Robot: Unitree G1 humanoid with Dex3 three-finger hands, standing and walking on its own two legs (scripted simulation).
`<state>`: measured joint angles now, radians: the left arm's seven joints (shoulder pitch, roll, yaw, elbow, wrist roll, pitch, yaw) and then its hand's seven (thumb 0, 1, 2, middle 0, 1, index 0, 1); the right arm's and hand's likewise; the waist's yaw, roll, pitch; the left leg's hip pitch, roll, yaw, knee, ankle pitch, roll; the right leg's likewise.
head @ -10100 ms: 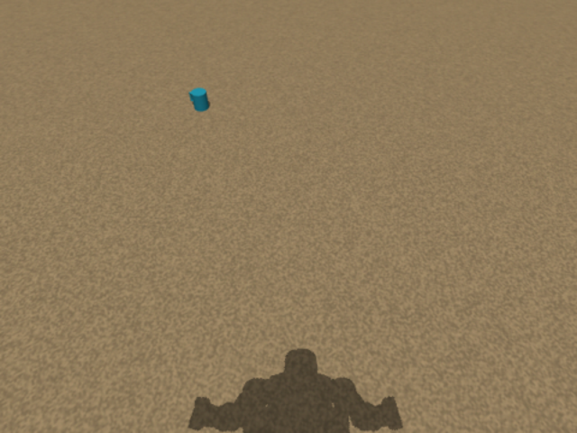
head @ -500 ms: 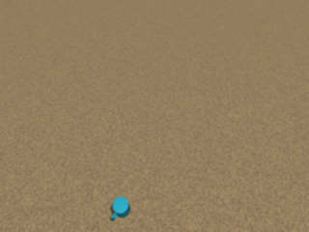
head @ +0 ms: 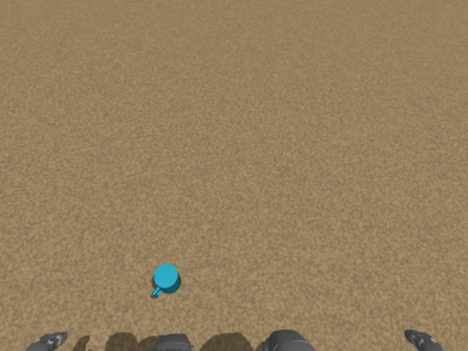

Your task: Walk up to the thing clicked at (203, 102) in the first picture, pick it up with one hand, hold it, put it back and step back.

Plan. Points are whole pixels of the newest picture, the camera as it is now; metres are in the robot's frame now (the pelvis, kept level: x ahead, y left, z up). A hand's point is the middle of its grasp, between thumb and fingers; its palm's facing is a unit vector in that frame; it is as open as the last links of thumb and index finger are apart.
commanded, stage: walk up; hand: left
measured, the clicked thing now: (165, 282) +0.37 +0.26 -0.71
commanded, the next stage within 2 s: stand in 1.66 s
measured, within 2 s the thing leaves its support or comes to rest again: neither
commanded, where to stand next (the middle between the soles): +0.01 -0.01 m, yaw +3 degrees
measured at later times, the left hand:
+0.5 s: hand out of the picture +0.05 +0.23 -0.15, palm faces +0.06 -0.93 -0.37, open 7.4 cm
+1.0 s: hand out of the picture +0.03 +0.25 -0.14, palm faces +0.06 -0.93 -0.37, open 7.4 cm
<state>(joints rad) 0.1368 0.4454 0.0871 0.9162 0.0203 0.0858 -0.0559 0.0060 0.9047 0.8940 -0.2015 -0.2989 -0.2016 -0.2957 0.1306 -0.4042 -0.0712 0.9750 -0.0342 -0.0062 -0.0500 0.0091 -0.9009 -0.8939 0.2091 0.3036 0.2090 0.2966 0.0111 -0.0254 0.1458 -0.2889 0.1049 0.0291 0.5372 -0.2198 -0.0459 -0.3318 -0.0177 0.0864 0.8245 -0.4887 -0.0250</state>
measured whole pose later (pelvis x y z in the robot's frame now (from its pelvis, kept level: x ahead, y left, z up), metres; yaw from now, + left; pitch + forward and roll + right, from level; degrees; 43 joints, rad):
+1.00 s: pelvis -0.02 -0.02 +0.02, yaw +4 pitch -3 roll +0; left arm 0.13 0.37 0.00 1.10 0.01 -0.03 0.01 0.01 0.90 0.89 -0.20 -0.30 -0.20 -0.30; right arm 0.10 -0.35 -0.03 1.06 -0.02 0.02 0.02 0.01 -0.91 -0.89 0.20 0.30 0.20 0.30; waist 0.02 0.00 0.06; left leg -0.11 -0.03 -0.03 0.38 -0.21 0.02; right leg -0.11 -0.05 0.00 0.36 -0.20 0.04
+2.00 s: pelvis -0.02 -0.04 +0.02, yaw +4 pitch -3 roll +0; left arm 0.11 0.35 0.00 1.12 0.01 -0.01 -0.01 0.01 0.90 0.89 -0.20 -0.30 -0.20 -0.30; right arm 0.10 -0.35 -0.01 1.12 -0.01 -0.01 0.00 0.01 -0.91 -0.89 0.20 0.30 0.20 0.30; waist 0.00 0.00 0.06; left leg -0.09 -0.01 -0.04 0.31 -0.18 0.00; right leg -0.09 -0.03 -0.01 0.31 -0.17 0.02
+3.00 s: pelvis -0.02 -0.05 +0.02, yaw +3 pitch -3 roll +0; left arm 0.13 0.36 -0.01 1.12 0.01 -0.02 -0.01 0.01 0.90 0.89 -0.20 -0.30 -0.20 -0.30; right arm 0.13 -0.35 0.00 1.13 -0.01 -0.01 0.00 0.01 -0.91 -0.89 0.20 0.30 0.20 0.30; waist 0.00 0.00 0.05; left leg -0.10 0.01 -0.04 0.32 -0.17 -0.02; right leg -0.11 0.00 0.00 0.32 -0.16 0.00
